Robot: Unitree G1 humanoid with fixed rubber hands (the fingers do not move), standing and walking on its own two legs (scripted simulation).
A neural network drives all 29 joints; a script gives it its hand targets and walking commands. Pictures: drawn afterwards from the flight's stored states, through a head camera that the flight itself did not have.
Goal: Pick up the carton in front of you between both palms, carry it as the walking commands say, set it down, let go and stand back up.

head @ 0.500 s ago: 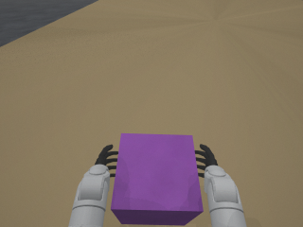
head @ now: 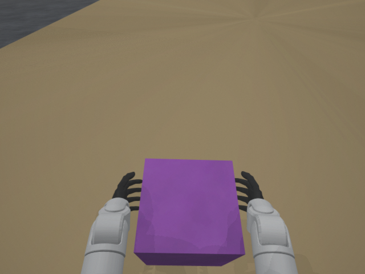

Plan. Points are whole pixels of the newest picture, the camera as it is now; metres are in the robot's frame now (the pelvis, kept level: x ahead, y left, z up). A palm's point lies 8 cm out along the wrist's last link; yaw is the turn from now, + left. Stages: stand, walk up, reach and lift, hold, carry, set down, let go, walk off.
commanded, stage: hold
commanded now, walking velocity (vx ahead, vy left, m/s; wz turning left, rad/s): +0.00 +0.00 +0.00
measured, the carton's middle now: (186, 216) +0.30 +0.00 -0.06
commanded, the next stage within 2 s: set down in 0.32 s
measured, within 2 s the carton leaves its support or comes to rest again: neither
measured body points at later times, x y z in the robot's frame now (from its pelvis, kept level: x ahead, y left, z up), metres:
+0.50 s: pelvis -0.01 +0.02 -0.01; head -0.06 +0.02 +0.44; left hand +0.30 +0.15 +0.03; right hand +0.29 -0.15 +0.04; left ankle +0.03 +0.12 -0.74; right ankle +0.02 -0.10 -0.74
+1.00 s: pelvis -0.03 +0.02 -0.08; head +0.18 +0.02 +0.32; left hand +0.37 +0.17 -0.17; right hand +0.35 -0.13 -0.16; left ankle +0.03 +0.13 -0.74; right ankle +0.02 -0.10 -0.74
